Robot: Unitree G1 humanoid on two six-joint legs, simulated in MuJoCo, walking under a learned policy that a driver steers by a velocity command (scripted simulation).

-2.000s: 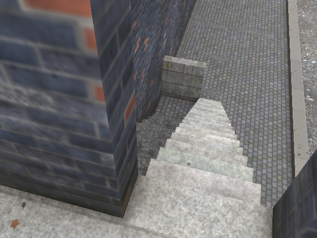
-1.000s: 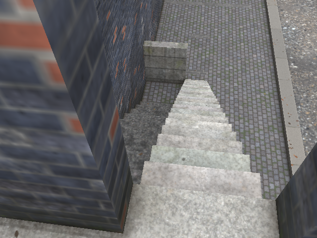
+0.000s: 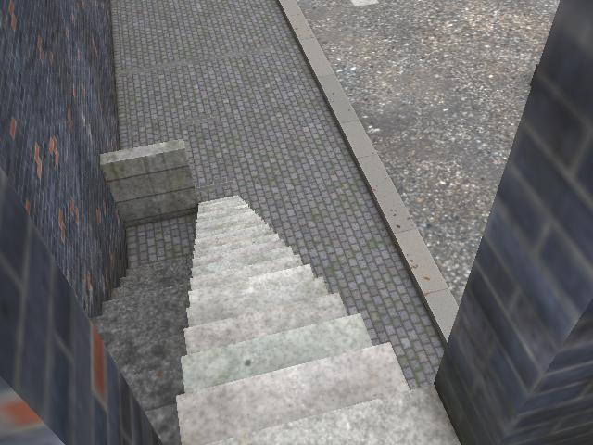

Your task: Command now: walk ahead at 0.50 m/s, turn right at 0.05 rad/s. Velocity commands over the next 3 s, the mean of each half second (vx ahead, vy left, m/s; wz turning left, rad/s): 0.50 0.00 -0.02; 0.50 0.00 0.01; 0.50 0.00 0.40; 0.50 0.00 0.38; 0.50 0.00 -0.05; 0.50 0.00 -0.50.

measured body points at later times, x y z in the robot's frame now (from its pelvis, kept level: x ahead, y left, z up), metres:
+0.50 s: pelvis +0.23 +0.02 -0.02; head +0.27 +0.03 +0.42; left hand +0.13 +0.22 -0.17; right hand +0.43 -0.19 -0.12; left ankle +0.34 +0.08 -0.74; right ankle +0.02 -0.07 -0.69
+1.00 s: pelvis +0.47 -0.01 -0.01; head +0.46 -0.01 +0.44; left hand +0.54 +0.24 -0.16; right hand +0.41 -0.25 -0.16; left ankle +0.34 +0.08 -0.73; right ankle +0.53 -0.14 -0.70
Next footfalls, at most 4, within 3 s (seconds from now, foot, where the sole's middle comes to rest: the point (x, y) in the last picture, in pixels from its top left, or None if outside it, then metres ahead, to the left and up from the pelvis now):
0.48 left None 0.38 0.08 -0.77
1.02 right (377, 424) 0.55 -0.14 -0.77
1.42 left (297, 402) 0.70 0.05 -0.98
1.82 right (318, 357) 0.94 -0.02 -1.18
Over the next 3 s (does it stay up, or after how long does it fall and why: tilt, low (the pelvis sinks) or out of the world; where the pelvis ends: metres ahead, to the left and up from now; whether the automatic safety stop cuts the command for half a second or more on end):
stays up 1.15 0.22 -0.68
